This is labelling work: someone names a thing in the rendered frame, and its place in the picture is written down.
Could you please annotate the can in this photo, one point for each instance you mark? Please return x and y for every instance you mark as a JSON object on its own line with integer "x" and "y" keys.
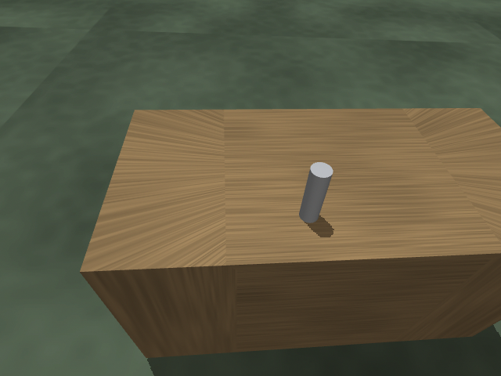
{"x": 315, "y": 191}

